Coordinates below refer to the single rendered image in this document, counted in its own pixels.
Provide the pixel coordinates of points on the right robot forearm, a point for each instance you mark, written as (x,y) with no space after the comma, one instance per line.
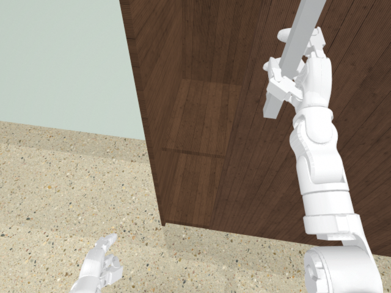
(328,208)

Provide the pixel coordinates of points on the left robot forearm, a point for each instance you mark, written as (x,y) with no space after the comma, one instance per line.
(87,284)

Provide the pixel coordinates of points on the robot right hand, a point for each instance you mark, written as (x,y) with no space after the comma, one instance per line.
(314,78)

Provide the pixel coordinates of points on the wardrobe door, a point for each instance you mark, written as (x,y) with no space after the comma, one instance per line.
(258,192)

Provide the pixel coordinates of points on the handle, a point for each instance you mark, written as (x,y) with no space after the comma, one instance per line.
(301,31)

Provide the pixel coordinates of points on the right robot upper arm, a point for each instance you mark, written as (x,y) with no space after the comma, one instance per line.
(340,269)

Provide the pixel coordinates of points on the robot left hand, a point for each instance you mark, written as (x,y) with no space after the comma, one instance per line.
(95,264)

